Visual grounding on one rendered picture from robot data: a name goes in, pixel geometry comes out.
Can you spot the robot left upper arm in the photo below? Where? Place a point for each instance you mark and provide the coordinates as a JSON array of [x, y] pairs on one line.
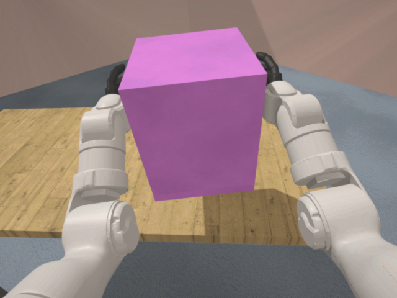
[[96, 237]]

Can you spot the table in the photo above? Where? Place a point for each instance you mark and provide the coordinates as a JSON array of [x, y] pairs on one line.
[[39, 155]]

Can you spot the right robot forearm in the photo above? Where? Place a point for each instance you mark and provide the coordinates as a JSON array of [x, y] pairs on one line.
[[305, 133]]

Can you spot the carton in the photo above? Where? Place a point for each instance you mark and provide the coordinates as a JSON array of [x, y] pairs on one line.
[[194, 102]]

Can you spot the robot left hand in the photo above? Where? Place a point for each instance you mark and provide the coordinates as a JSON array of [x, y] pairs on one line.
[[113, 81]]

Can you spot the robot right upper arm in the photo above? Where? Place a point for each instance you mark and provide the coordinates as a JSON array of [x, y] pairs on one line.
[[342, 222]]

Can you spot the robot right hand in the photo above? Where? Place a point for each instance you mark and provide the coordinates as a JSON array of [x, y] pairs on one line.
[[270, 66]]

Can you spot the left robot forearm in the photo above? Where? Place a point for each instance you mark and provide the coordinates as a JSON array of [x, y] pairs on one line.
[[101, 173]]

